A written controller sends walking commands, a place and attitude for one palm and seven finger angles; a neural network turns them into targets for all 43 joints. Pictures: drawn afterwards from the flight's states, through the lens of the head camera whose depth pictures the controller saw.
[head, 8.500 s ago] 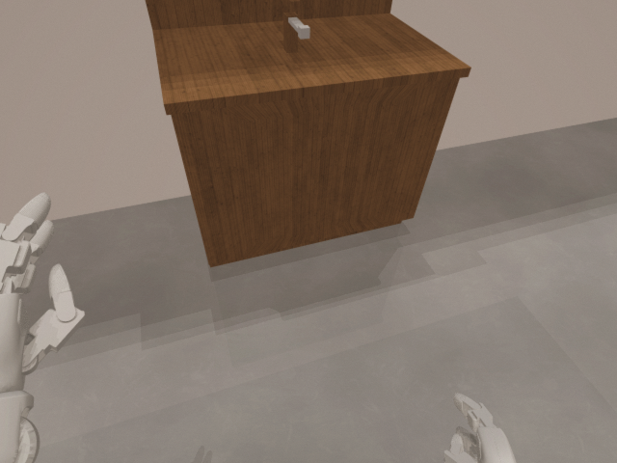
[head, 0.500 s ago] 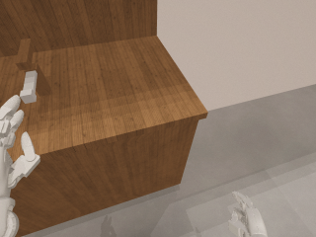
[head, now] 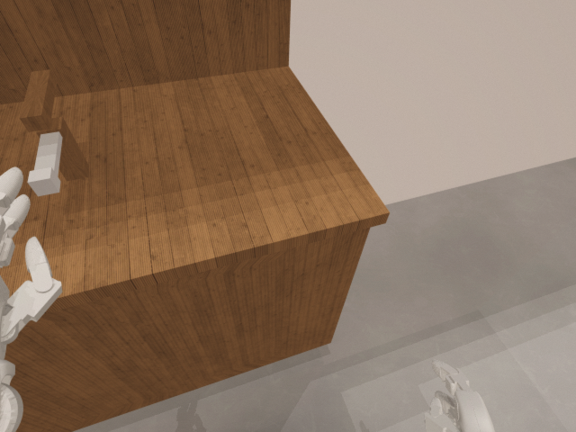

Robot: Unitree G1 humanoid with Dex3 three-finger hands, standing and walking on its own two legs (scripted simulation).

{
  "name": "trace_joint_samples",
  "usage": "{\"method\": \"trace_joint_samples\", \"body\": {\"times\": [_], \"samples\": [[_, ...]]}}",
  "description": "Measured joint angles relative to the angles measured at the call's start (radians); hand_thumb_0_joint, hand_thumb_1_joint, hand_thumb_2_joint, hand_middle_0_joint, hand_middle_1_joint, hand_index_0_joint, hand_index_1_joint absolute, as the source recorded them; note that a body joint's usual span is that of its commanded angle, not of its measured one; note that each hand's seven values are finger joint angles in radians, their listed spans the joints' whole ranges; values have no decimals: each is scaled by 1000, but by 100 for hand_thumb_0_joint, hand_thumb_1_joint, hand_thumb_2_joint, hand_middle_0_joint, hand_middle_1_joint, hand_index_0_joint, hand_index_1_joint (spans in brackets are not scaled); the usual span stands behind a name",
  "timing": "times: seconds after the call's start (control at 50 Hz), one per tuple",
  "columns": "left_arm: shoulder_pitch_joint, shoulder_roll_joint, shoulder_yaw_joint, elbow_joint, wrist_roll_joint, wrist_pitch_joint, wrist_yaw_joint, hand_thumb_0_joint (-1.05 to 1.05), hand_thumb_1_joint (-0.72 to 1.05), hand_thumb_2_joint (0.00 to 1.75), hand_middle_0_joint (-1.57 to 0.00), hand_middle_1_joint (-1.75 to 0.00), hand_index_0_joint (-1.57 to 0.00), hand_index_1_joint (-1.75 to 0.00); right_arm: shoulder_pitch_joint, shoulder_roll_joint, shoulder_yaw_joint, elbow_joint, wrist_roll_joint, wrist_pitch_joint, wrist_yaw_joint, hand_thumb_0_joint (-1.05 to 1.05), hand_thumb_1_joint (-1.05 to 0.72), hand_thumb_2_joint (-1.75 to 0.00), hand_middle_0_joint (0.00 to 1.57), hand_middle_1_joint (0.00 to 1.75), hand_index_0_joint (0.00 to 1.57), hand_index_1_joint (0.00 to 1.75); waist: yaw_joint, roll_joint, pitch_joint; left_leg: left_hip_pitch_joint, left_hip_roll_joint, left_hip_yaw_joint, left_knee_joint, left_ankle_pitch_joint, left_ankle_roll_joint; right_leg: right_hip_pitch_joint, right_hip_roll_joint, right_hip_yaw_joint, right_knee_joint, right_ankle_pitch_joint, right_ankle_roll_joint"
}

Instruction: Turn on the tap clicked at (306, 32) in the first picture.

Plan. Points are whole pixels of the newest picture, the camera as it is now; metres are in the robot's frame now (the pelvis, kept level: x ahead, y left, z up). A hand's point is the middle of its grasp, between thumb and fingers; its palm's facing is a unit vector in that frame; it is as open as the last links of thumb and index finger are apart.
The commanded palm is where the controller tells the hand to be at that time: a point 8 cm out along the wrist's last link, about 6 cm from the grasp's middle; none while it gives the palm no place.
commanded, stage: shuffle to correct the standing spot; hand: left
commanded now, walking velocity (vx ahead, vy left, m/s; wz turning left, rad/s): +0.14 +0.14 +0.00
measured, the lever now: (44, 181) +0.40 +0.38 +0.11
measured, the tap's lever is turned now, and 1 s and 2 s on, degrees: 0 0 0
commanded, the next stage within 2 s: come to a stop and stand still in 0.20 s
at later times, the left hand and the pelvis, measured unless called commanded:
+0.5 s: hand (21, 229) +0.27 +0.30 +0.19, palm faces +0.40 -0.78 -0.48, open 7.5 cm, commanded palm +0.20 +0.34 +0.19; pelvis +0.06 +0.05 +0.00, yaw +3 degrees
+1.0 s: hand (9, 195) +0.32 +0.34 +0.18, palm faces +0.37 -0.85 -0.39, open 7.5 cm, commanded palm +0.26 +0.38 +0.19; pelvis +0.10 +0.10 +0.01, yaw +0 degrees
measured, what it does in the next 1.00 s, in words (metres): walks ahead: right foot, then left foot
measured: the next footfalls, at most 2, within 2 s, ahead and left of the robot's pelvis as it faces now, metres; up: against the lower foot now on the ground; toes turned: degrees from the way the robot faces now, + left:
right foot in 0.44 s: +0.15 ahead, -0.02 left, +0.00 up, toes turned -1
left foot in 0.68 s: +0.18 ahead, +0.24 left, +0.00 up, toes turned +3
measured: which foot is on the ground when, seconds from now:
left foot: down 0.00-0.44, up 0.46-0.66, down 0.68-1.00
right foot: down 0.00-0.20, up 0.22-0.42, down 0.44-1.00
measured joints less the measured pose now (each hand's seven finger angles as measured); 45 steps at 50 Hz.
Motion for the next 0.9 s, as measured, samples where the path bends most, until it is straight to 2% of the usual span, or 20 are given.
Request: {"method": "trace_joint_samples", "body": {"times": [0.08, 0.14, 0.18, 0.2, 0.24, 0.28, 0.32, 0.38, 0.4, 0.42, 0.44, 0.46, 0.5, 0.54, 0.6, 0.66, 0.68, 0.74, 0.82, 0.9], "samples": [[3, 10, 10, -24, 3, -18, 1, 2, 89, 90, -21, -30, -21, -30, -1, 10, 9, -3, 1, -10, 11, 1, -91, -90, 20, 30, 20, 30, -5, 20, 3, -28, 4, -12, 47, -31, 2, 6, 4, -13, -15, -17, 32], [9, 15, 1, -56, 4, -37, 2, 2, 89, 90, -21, -30, -21, -30, -11, 9, 5, 4, 9, -3, 27, 1, -91, -90, 20, 30, 20, 30, -6, 24, 16, -76, 13, 3, 160, -50, -28, 9, 2, -24, 13, -42, 49], [19, 14, -1, -79, 7, -48, 3, 1, 89, 90, -21, -30, -21, -30, -14, 3, 3, 10, 13, 6, 35, 1, -91, -90, 20, 30, 20, 30, 0, 15, 21, -71, 18, 28, 177, -81, -38, 10, -8, -20, 50, -73, 59], [25, 14, 5, -88, 6, -50, 2, 1, 88, 90, -21, -30, -21, -30, -16, 1, 3, 12, 14, 11, 35, 1, -91, -90, 20, 30, 20, 30, 2, 8, 19, -51, 12, 41, 155, -112, -9, 0, -16, -14, 82, -94, 59], [16, 11, 23, -86, 3, -40, 2, 1, 88, 90, -22, -30, -21, -30, -35, 8, -4, 17, 13, 19, 30, 1, -91, -90, 20, 30, 20, 30, 11, -13, 38, -24, -8, 71, 138, -127, 47, -60, -31, 16, 237, -135, 33], [-5, 13, 33, -70, 7, -21, 4, 1, 88, 90, -22, -30, -21, -30, -46, 24, -10, 15, 1, 14, 35, 1, -91, -90, 20, 30, 20, 30, 11, -18, 59, 20, -21, 82, 87, -101, 50, -139, -10, 36, 449, -168, 6], [-15, 16, 33, -64, 5, -7, 5, 2, 88, 90, -22, -30, -21, -30, -41, 36, -8, 6, -2, 8, 44, 1, -91, -90, 20, 30, 20, 30, 2, -12, 63, 68, -32, 74, 10, -69, 48, -191, 9, -2, 522, -153, -7], [5, 22, 28, -83, -3, -3, 0, 2, 88, 90, -21, -30, -21, -30, -22, 45, 3, -16, -4, -4, 47, 1, -91, -90, 20, 30, 20, 30, -13, 5, 53, 126, -43, 56, -102, -20, 42, -195, 35, -98, 343, -66, -17], [16, 28, 27, -91, -9, -4, -4, 2, 88, 90, -21, -30, -21, -30, -17, 45, 6, -26, -7, -8, 44, 1, -91, -90, 20, 30, 20, 30, -17, 9, 52, 133, -47, 51, -118, -7, 22, -175, 44, -128, 233, -20, -26], [25, 39, 27, -98, -15, -5, -9, 2, 89, 90, -21, -30, -21, -30, -13, 44, 6, -37, -9, -10, 42, 1, -91, -90, 20, 30, 20, 30, -21, 11, 56, 120, -54, 48, -93, 2, -17, -139, 50, -157, 110, 37, -42], [29, 63, 31, -109, -18, -4, -13, 2, 89, 90, -21, -30, -21, -30, -10, 44, 5, -49, -5, -11, 40, 1, -91, -90, 20, 30, 20, 30, -31, 0, 63, 64, -69, 51, 12, 15, -69, -96, 43, -174, -7, 126, -76], [33, 86, 40, -121, -20, -9, -18, 1, 89, 90, -21, -30, -21, -30, -13, 37, 8, -55, 2, -11, 39, 1, -91, -90, 20, 30, 20, 30, -29, -12, 67, -23, -78, 62, 201, -21, -92, -79, 32, -166, -43, 127, -114], [42, 78, 55, -124, -20, -16, -25, 1, 88, 90, -22, -30, -21, -30, -49, 10, 10, -35, 5, 4, 40, 1, -91, -90, 20, 30, 20, 30, 3, 19, 88, -137, -34, 35, 464, -100, -104, -84, 48, -156, -7, 90, -114], [57, 56, 70, -113, -21, -6, -25, 1, 88, 90, -22, -30, -21, -30, -75, 8, 9, -11, 19, 23, 39, 1, -91, -90, 20, 30, 20, 30, 34, 19, 94, -177, 20, 4, 510, -139, -107, -71, 57, -126, -2, 79, -93], [22, 2, 46, -76, -10, 20, -4, 1, 88, 90, -22, -30, -21, -30, -84, 12, 21, 16, 18, 17, 14, 1, -91, -90, 20, 30, 20, 30, 52, 1, 90, -133, 97, -21, 298, -88, -98, -30, 48, -100, -27, 85, -69], [-24, -49, -8, -68, -8, 53, 15, 1, 88, 90, -21, -30, -21, -30, -75, 2, 22, 17, 13, -2, -12, 1, -91, -90, 20, 30, 20, 30, 40, 13, 70, -35, 144, -51, 29, 18, -88, -10, 40, -107, -1, 57, -45], [-39, -58, -24, -74, -8, 61, 16, 1, 88, 90, -21, -30, -21, -30, -74, -1, 16, 14, 13, -7, -19, 1, -91, -90, 20, 30, 20, 30, 32, 25, 67, -20, 155, -65, -15, 64, -96, -9, 43, -115, 16, 43, -37], [-64, -37, -29, -86, -11, 80, 8, 2, 89, 90, -21, -30, -21, -30, -84, 36, 17, 16, 21, -3, -29, 1, -91, -90, 20, 30, 20, 30, 35, -17, 73, -2, 140, -42, -17, 89, -139, 7, 26, -88, 10, 39, -20], [-44, 14, 12, -114, -11, 74, 0, 2, 89, 90, -21, -30, -21, -30, -66, 75, 36, -24, 20, -24, -11, 1, -91, -90, 20, 30, 20, 30, 20, -30, 57, -8, 139, -37, -69, 105, -137, 12, 42, -66, -71, 80, -16], [-2, 35, 34, -143, -19, 67, -10, 2, 89, 90, -21, -30, -20, -30, -60, 87, 45, -37, 17, -26, 10, 1, -91, -90, 20, 30, 20, 30, 22, -18, 52, -17, 150, -29, -104, 122, -135, 17, 56, -59, -147, 119, -12]]}}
